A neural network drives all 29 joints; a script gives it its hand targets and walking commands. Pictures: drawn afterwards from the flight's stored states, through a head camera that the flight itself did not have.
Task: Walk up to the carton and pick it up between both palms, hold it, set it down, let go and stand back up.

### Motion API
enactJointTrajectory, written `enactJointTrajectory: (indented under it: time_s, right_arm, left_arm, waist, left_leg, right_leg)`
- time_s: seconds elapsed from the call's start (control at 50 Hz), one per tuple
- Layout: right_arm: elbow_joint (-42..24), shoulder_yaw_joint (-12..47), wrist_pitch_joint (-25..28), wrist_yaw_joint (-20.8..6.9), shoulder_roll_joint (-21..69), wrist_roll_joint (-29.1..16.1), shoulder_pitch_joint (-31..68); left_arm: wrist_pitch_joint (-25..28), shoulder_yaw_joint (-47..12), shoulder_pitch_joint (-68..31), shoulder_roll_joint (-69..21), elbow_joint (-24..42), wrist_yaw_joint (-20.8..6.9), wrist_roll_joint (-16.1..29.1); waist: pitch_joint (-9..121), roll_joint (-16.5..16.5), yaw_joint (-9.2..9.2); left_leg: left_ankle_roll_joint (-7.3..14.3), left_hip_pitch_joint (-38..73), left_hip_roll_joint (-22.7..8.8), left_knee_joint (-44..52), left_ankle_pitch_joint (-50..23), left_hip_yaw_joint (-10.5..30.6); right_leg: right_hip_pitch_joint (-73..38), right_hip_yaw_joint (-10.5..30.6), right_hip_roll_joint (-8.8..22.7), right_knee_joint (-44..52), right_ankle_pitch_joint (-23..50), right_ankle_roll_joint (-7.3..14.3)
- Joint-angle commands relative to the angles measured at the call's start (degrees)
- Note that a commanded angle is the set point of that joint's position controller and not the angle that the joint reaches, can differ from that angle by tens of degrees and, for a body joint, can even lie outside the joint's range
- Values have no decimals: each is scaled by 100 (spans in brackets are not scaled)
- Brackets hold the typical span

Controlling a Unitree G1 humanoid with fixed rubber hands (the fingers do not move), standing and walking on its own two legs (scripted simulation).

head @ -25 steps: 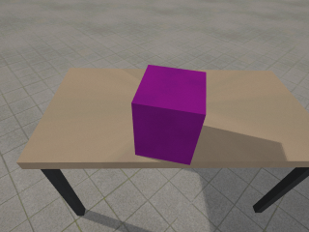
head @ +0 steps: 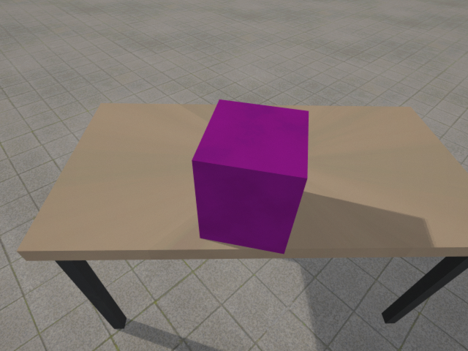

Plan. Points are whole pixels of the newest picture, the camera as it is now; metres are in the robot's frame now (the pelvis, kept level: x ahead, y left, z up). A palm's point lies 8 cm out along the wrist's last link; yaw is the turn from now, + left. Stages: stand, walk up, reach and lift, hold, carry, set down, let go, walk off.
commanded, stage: stand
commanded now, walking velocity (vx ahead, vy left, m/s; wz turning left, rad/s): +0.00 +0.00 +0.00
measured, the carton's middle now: (251, 177) +0.49 -0.05 +0.01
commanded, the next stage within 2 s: none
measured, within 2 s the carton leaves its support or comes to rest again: neither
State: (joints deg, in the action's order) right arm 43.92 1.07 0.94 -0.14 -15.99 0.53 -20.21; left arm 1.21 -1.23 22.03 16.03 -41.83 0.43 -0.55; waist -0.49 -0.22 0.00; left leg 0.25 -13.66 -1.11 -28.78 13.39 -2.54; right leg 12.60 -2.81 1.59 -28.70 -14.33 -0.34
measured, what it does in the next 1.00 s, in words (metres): stands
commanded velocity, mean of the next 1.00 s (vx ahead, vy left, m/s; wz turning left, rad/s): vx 0.00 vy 0.00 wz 0.00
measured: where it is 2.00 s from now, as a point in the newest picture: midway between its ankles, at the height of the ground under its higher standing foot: outside the picture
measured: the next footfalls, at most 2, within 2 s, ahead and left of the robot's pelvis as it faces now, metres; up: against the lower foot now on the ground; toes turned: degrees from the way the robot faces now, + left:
none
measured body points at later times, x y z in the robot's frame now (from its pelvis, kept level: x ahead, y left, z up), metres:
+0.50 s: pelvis +0.01 -0.01 +0.00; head +0.01 -0.01 +0.45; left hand +0.06 +0.26 -0.12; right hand +0.06 -0.27 -0.13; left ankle +0.02 +0.12 -0.74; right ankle +0.01 -0.12 -0.74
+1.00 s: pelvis +0.01 -0.01 +0.00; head +0.01 -0.01 +0.45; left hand +0.06 +0.25 -0.13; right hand +0.05 -0.28 -0.13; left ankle +0.02 +0.12 -0.74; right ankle +0.01 -0.12 -0.74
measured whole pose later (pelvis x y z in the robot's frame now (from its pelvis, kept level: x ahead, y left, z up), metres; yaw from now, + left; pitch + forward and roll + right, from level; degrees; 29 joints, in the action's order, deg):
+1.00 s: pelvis +0.01 -0.01 +0.00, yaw +0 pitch -2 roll +0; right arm 49.2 0.7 0.7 1.0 -15.5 0.4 -20.4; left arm 0.9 -0.2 20.6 15.1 -47.3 1.0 -0.2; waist -1.1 -0.3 0.0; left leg -0.7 -11.5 -1.9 -25.9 12.8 -2.3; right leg 10.5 -3.0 0.7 -26.0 -13.9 0.5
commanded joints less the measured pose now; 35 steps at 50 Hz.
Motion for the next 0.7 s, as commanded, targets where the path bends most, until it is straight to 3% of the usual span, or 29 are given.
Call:
enactJointTrajectory:
  time_s: [0.0, 0.18, 0.32, 0.34, 0.44, 0.48, 0.68]
  right_arm:
    - [-320, -185, 79, 34, -664, -4, -155]
    - [-191, -247, 65, 68, -706, -2, -154]
    - [-169, -231, 68, 85, -671, -23, -126]
    - [-157, -225, 63, 88, -647, -6, -186]
    - [-81, -210, 64, 100, -635, -16, -174]
    - [-44, -206, 52, 108, -637, -11, -212]
    - [67, -219, 53, 127, -614, -20, -219]
  left_arm:
    - [76, 194, 197, 677, 275, 28, 6]
    - [53, 234, 166, 650, 147, 34, 9]
    - [65, 265, 119, 609, 65, 35, -3]
    - [67, 271, 160, 653, 53, 41, 3]
    - [60, 265, 86, 670, 12, 61, 17]
    - [56, 267, 131, 641, -46, 61, 13]
    - [55, 288, 98, 645, -108, 65, 19]
  waist:
    - [-207, 17, -5]
    - [-292, 38, -22]
    - [-200, -77, -23]
    - [-164, 75, -12]
    - [-155, 57, 1]
    - [-255, -60, -31]
    - [-111, 10, 7]
  left_leg:
    - [130, -92, -465, 548, -170, 650]
    - [118, -125, -462, 651, 81, 677]
    - [134, -60, -489, 645, -70, 627]
    - [145, 19, -495, 629, -143, 644]
    - [116, 32, -504, 620, -332, 618]
    - [128, -19, -508, 664, -267, 633]
    - [107, 148, -476, 659, -261, 619]
  right_leg:
    - [170, 609, 446, 582, 177, 152]
    - [184, 627, 399, 664, 23, 159]
    - [72, 634, 414, 628, 203, 161]
    - [43, 634, 418, 637, 261, 166]
    - [-23, 616, 423, 646, 479, 182]
    - [37, 619, 428, 668, 397, 195]
    - [5, 648, 434, 746, 321, 190]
